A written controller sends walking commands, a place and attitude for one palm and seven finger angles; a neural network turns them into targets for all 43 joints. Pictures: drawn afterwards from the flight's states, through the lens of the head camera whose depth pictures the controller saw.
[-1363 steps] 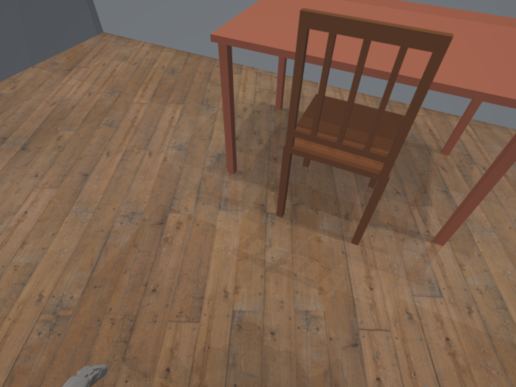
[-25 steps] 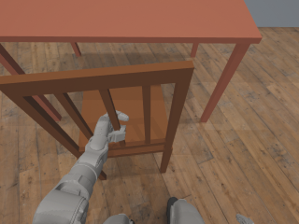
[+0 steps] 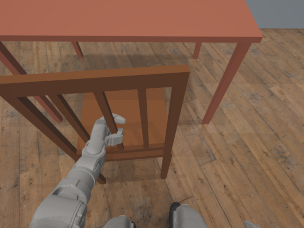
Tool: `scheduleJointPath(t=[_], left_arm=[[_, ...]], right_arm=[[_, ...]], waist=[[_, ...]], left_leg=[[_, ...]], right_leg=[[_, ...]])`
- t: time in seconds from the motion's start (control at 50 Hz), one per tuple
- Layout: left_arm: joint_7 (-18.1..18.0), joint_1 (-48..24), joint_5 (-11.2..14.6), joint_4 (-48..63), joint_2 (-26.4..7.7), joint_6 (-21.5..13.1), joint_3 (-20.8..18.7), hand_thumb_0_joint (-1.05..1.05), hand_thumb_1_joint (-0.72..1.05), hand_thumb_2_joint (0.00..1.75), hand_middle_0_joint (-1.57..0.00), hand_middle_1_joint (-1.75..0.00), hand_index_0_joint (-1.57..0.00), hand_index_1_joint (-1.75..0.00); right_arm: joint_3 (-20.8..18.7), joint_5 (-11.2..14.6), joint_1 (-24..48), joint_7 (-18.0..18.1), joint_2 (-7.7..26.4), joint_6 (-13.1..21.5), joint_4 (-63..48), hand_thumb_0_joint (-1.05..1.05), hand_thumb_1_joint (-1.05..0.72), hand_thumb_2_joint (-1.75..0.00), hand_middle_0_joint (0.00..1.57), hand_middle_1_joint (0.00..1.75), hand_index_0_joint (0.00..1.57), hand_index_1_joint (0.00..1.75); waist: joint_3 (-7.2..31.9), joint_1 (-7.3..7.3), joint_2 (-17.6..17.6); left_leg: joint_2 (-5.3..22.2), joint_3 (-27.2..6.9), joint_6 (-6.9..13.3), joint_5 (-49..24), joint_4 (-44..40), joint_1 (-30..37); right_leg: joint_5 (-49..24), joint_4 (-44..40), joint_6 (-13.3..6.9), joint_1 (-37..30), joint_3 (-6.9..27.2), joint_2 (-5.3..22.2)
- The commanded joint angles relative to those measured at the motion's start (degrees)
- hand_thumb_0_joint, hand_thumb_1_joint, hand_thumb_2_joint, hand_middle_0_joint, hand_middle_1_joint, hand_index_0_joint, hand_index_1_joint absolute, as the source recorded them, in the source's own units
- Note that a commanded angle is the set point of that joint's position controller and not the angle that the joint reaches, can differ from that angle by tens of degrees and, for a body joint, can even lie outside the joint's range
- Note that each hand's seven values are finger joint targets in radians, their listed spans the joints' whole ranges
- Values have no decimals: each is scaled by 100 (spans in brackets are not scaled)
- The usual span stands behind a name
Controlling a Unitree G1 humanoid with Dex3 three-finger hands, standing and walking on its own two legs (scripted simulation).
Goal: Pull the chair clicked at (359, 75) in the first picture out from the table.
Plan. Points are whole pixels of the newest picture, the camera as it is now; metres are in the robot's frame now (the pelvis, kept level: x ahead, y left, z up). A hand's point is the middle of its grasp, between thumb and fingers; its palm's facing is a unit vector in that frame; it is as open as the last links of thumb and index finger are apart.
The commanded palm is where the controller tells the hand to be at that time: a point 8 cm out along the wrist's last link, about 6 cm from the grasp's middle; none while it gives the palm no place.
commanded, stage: step backward, pulling the chair out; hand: left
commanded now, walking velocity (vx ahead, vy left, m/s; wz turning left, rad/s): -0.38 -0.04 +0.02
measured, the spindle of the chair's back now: (112, 126) +0.39 +0.13 -0.04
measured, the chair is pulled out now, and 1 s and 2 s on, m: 0.25 0.30 0.37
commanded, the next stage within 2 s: none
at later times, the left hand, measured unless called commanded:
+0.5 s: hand (115, 140) +0.35 +0.12 -0.05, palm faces -0.03 -0.98 -0.19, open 5.4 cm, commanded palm +0.36 +0.17 -0.05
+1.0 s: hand (112, 150) +0.32 +0.13 -0.05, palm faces -0.04 -0.98 -0.19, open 5.4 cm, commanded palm +0.33 +0.18 -0.04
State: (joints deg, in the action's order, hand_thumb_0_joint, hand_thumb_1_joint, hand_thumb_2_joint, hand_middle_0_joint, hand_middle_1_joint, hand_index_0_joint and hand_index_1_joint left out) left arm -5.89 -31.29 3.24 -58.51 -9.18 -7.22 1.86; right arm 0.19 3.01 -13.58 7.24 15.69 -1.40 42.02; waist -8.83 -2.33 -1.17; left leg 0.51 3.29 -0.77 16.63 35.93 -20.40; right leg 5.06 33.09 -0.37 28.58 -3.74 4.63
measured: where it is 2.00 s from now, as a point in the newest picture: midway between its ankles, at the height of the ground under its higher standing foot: outside the picture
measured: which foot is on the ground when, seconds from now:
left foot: down 0.00-0.10, up 0.12-0.24, down 0.26-1.00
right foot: down 0.00-1.00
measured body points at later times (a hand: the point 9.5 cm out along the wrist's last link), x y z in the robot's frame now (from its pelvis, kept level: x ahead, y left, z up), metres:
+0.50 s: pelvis -0.02 +0.01 +0.00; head +0.06 +0.00 +0.44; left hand +0.35 +0.17 -0.04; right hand +0.07 -0.24 -0.14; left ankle -0.03 +0.14 -0.72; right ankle +0.09 -0.12 -0.72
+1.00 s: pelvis -0.04 +0.01 +0.00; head +0.02 +0.01 +0.44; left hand +0.32 +0.18 -0.04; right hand +0.02 -0.26 -0.13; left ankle -0.03 +0.14 -0.72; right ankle +0.08 -0.12 -0.72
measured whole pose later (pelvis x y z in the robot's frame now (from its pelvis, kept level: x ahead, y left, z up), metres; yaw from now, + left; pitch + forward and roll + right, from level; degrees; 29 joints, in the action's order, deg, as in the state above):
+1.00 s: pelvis -0.04 +0.01 +0.00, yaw +0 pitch +1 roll +2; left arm -5.7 -29.9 3.1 -58.5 -9.2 -6.0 1.7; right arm 0.4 3.0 -15.5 7.3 15.3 -2.0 42.1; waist -7.2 -2.3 -1.3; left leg 1.0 4.5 -0.6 18.6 37.3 -19.3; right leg 4.1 33.0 0.3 28.7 -3.1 6.0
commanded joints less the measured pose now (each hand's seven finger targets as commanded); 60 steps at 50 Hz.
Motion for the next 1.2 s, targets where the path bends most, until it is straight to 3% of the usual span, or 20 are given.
scheduleJointPath(t=[0.0, 0.08, 0.14, 0.2, 0.26, 0.32, 0.36, 0.42, 0.46, 0.54, 0.7, 0.78, 0.84, 0.88, 0.94, 0.98, 1.02, 1.06, 1.14, 1.18], left_arm=[[-102, -2156, -64, 1271, -902, -481, -155, 0, 90, 90, -50, -145, -50, -145], [-159, -1890, -43, 922, -1236, -408, -369, 0, 90, 90, -50, -145, -50, -145], [-154, -1881, -83, 816, -1289, -288, -435, 0, 90, 90, -50, -145, -50, -145], [-105, -2003, -52, 928, -1129, -262, -377, 0, 90, 90, -50, -145, -50, -145], [-94, -2091, -50, 1162, -908, -276, -297, 0, 90, 90, -50, -145, -50, -145], [-65, -2496, -55, 1535, -649, -267, -102, 0, 90, 90, -50, -145, -50, -145], [-77, -2413, -89, 1454, -585, -316, -119, 0, 90, 90, -50, -145, -50, -145], [-63, -2326, -81, 1213, -670, -362, -128, 0, 90, 90, -50, -145, -50, -145], [-47, -2285, -59, 1141, -840, -388, -237, 0, 90, 90, -50, -145, -50, -145], [-67, -2080, -59, 938, -942, -384, -320, 0, 90, 90, -50, -145, -50, -145], [-148, -2041, -99, 991, -1262, -367, -509, 0, 90, 90, -50, -145, -50, -145], [-134, -2001, -84, 1091, -1145, -320, -434, 0, 90, 90, -50, -145, -50, -145], [-131, -1983, -63, 1236, -1022, -284, -293, 0, 90, 90, -50, -145, -50, -145], [-146, -2100, -82, 1349, -871, -295, -218, 0, 90, 90, -50, -145, -50, -145], [-128, -2218, -27, 1323, -848, -296, -206, 0, 90, 90, -50, -145, -50, -145], [-102, -2228, -50, 1275, -883, -369, -219, 0, 90, 90, -50, -145, -50, -145], [-85, -2127, -69, 1109, -954, -367, -282, 0, 90, 90, -50, -145, -50, -145], [-101, -2032, -73, 1031, -928, -421, -299, 0, 90, 90, -50, -145, -50, -145], [-136, -1851, -52, 808, -1301, -404, -513, 0, 90, 90, -50, -145, -50, -145], [-154, -1834, -96, 721, -1416, -349, -586, 0, 90, 90, -50, -145, -50, -145]], right_arm=[[-230, -15, 51, 82, 685, 144, -530, 0, -90, -90, 20, 30, 20, 30], [-263, 47, -322, 58, 637, 201, -300, 0, -90, -90, 20, 30, 20, 30], [-213, 49, -266, 17, 666, 225, -220, 0, -90, -90, 20, 30, 20, 30], [-118, 49, -201, 8, 623, 251, -184, 0, -90, -90, 20, 30, 20, 30], [-212, -27, -58, 82, 829, 197, -366, 0, -90, -90, 20, 30, 20, 30], [-187, -109, 139, 49, 689, 113, -577, 0, -90, -90, 20, 30, 20, 30], [-221, -103, 23, 23, 689, 94, -543, 0, -90, -90, 20, 30, 20, 30], [-295, -82, -231, 36, 749, 78, -366, 0, -90, -90, 20, 30, 20, 30], [-312, -72, -209, 45, 751, 44, -315, 0, -90, -90, 20, 30, 20, 30], [-279, -56, -130, 59, 734, 70, -275, 0, -90, -90, 20, 30, 20, 30], [-269, 16, -187, 20, 644, 172, -330, 0, -90, -90, 20, 30, 20, 30], [-230, 18, -145, 32, 681, 187, -372, 0, -90, -90, 20, 30, 20, 30], [-240, 5, -42, 46, 794, 163, -506, 0, -90, -90, 20, 30, 20, 30], [-199, -26, 83, 61, 757, 143, -617, 0, -90, -90, 20, 30, 20, 30], [-245, -20, -63, 93, 786, 119, -544, 0, -90, -90, 20, 30, 20, 30], [-240, -46, -66, 93, 732, 115, -503, 0, -90, -90, 20, 30, 20, 30], [-270, -59, -74, 92, 768, 118, -449, 0, -90, -90, 20, 30, 20, 30], [-242, -46, -125, 58, 715, 116, -380, 0, -90, -90, 20, 30, 20, 30], [-255, 0, -397, 63, 640, 247, -201, 0, -90, -90, 20, 30, 20, 30], [-245, 22, -375, 34, 625, 287, -182, 0, -90, -90, 20, 30, 20, 30]], waist=[[2603, 130, 395], [2727, 101, -893], [2764, 140, -842], [2852, 79, -834], [2681, 156, 747], [2481, 198, 1289], [2550, 173, 805], [2891, -10, -209], [3061, -4, -35], [2932, 72, 294], [2993, 95, -693], [2831, 118, -352], [2592, 192, 590], [2425, 241, 963], [2624, 181, 683], [2667, 117, 527], [2161, 155, 678], [2184, 185, 489], [2589, 142, -926], [2701, 171, -1193]], left_leg=[[1005, -750, 70, -565, -535, -261], [165, -375, -76, 1137, 618, 436], [98, -534, -75, 1272, 1041, 479], [214, -486, -47, 742, -222, 672], [1084, -1116, 276, -1104, -1192, 503], [1504, -1177, 366, -1671, -1293, -161], [1455, -1056, 270, -2526, -813, 184], [1087, -803, -112, -2879, -52, 665], [924, -704, -166, -1890, 9, 680], [907, -772, -6, -875, -360, 396], [268, -385, -48, 870, 150, 544], [504, -519, 67, 358, -557, 683], [1001, -782, 232, 100, -1120, 334], [1286, -919, 293, -330, -1286, -219], [1346, -848, 237, -1704, -828, 87], [1210, -732, 90, -1583, -585, 89], [1197, -860, 106, -595, -729, -352], [1115, -757, 142, -126, -554, -477], [270, -381, -47, 1269, 581, 198], [46, -342, -76, 1353, 1227, 434]], right_leg=[[-149, 171, -275, -1802, 890, 785], [1014, -1563, -480, -1089, 1645, 1541], [885, -1770, -592, -1250, 1590, 1742], [109, -1244, -370, -1665, 1066, 1476], [-57, -79, 73, -1705, 409, 461], [413, 850, 25, -1962, 323, 271], [-286, 635, -81, -1921, 365, 313], [-2706, 222, -374, -2050, 775, 814], [-2542, 71, -422, -1898, 891, 1020], [-1139, -60, -230, -1705, 782, 841], [561, -1378, -316, -1489, 1258, 1409], [834, -1220, -98, -1421, 867, 1031], [1331, -600, 36, -1403, 587, 547], [1024, 254, 26, -1633, 397, 312], [-433, 483, -65, -1817, 427, 350], [-971, 448, -196, -1771, 612, 611], [-89, 525, -282, -1438, 675, 619], [349, 477, -283, -1324, 742, 612], [905, -1170, -472, -889, 1608, 1384], [1290, -1694, -559, -879, 1738, 1700]])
